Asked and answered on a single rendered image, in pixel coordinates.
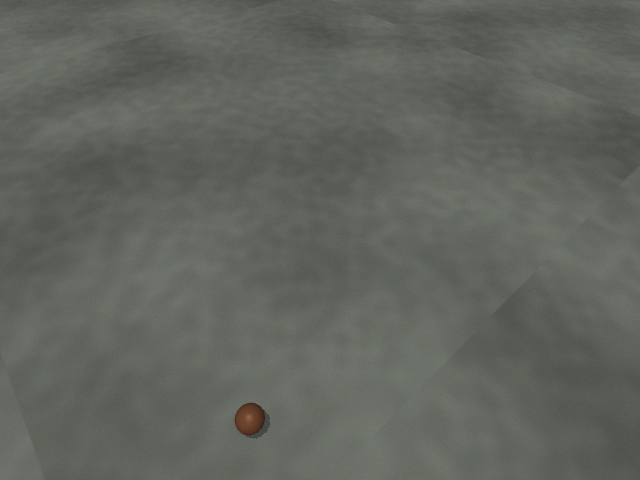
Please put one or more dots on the ball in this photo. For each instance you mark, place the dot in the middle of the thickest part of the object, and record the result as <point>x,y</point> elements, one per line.
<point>249,419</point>

